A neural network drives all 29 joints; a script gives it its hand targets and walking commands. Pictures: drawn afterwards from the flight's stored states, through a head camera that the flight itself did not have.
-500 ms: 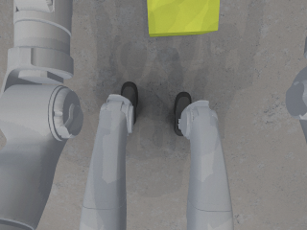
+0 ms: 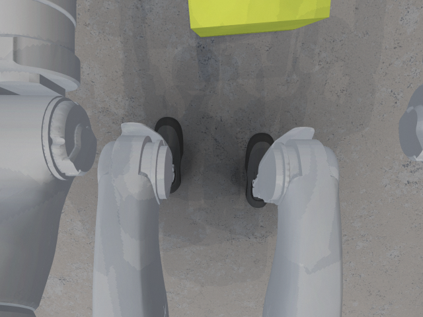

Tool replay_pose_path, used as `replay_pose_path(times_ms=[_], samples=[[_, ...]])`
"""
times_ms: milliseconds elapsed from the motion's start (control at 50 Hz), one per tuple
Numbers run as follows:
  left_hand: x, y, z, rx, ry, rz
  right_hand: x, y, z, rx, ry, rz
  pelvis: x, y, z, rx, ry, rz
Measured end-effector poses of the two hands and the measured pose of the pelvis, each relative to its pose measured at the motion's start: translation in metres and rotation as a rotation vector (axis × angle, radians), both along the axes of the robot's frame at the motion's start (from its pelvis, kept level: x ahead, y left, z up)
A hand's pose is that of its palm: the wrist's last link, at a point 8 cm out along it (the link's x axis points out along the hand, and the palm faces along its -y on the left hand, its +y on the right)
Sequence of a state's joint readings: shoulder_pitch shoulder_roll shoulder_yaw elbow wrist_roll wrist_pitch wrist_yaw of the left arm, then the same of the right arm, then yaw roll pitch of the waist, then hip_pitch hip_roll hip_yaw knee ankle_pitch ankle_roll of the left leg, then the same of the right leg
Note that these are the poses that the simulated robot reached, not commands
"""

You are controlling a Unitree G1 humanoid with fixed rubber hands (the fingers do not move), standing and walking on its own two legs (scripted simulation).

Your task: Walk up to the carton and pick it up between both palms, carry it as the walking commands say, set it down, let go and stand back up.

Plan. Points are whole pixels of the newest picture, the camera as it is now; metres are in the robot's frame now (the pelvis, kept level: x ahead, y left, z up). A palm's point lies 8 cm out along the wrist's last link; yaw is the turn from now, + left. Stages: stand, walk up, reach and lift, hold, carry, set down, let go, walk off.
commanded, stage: reach and lift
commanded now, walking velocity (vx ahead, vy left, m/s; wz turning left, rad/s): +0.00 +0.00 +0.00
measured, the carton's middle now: out of the picture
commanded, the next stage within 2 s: none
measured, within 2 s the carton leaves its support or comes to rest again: neither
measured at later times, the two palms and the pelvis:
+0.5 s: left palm out of the picture +0.58 +0.17 -0.27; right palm out of the picture +0.60 -0.20 -0.26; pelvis +0.02 +0.01 -0.09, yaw +0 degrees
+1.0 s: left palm out of the picture +0.59 +0.16 -0.27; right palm out of the picture +0.60 -0.19 -0.28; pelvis +0.03 +0.01 -0.10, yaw +1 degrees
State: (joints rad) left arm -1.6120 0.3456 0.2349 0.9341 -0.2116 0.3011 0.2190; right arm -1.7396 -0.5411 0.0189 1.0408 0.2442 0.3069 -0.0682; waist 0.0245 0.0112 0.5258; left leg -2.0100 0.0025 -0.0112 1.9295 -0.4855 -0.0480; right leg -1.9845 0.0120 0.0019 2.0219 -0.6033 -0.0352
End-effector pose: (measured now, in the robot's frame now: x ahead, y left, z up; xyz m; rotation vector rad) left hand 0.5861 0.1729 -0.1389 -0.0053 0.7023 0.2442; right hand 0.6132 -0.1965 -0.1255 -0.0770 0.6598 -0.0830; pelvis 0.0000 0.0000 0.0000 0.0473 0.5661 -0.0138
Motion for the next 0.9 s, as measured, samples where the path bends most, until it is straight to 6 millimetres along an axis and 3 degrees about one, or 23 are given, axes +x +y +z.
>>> replay_pose_path(times_ms=[280,500,580,740,900], samples=[[-0.002,0.002,-0.072,0.007,0.013,-0.021,-0.001,0.005,-0.078,0.011,0.030,0.001,0.013,0.001,-0.048,0.004,0.012,0.007],[-0.007,-0.006,-0.129,0.005,0.075,-0.054,-0.011,-0.002,-0.131,0.003,0.066,-0.013,0.016,0.010,-0.087,-0.002,0.019,-0.003],[-0.006,-0.006,-0.134,-0.004,0.089,-0.048,-0.013,0.000,-0.141,0.007,0.081,-0.003,0.020,0.011,-0.092,-0.003,0.010,0.001],[0.004,-0.005,-0.135,0.006,0.062,-0.054,-0.002,0.003,-0.144,0.005,0.050,0.011,0.027,0.009,-0.098,0.005,0.010,0.003],[0.007,-0.009,-0.136,0.012,0.054,-0.061,-0.005,0.002,-0.151,-0.001,0.049,0.023,0.029,0.008,-0.099,0.010,0.011,0.007]])
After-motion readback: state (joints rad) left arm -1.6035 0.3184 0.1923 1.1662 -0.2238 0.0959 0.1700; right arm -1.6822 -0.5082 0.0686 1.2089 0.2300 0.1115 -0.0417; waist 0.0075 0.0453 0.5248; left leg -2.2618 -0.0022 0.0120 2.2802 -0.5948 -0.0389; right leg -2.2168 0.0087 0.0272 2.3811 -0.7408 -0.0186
